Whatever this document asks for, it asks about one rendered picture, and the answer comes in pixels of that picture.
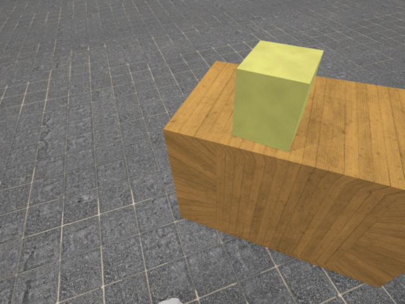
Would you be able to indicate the carton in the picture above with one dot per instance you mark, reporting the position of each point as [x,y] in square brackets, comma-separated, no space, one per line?
[272,87]

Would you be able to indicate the pedestal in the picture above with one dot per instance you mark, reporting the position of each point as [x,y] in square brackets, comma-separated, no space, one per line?
[336,199]

